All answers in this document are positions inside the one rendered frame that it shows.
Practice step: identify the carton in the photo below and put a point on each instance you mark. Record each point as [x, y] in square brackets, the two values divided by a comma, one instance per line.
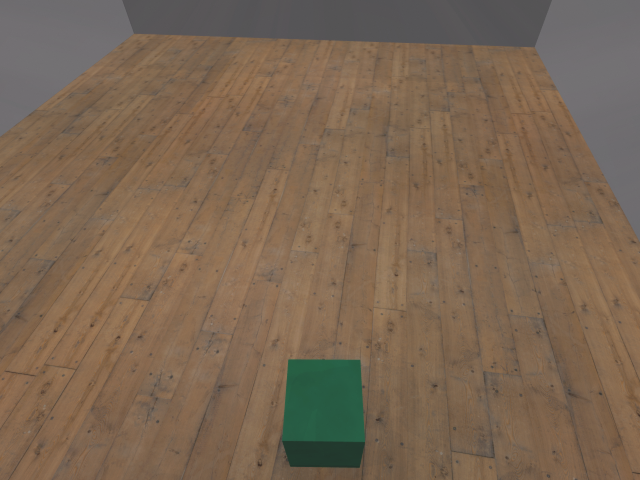
[323, 416]

